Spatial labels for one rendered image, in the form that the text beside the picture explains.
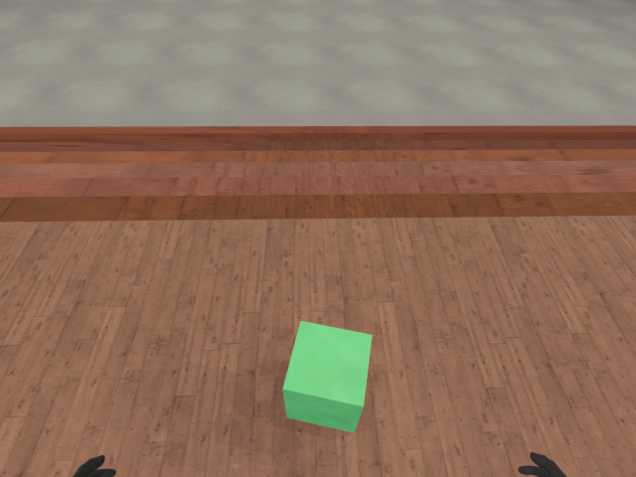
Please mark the left robot hand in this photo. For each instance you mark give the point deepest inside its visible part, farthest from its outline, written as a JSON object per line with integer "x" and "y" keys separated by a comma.
{"x": 89, "y": 468}

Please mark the right robot hand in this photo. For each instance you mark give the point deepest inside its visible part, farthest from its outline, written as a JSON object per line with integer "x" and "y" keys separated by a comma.
{"x": 547, "y": 467}

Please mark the carton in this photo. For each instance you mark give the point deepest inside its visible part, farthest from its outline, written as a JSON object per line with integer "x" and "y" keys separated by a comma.
{"x": 327, "y": 375}

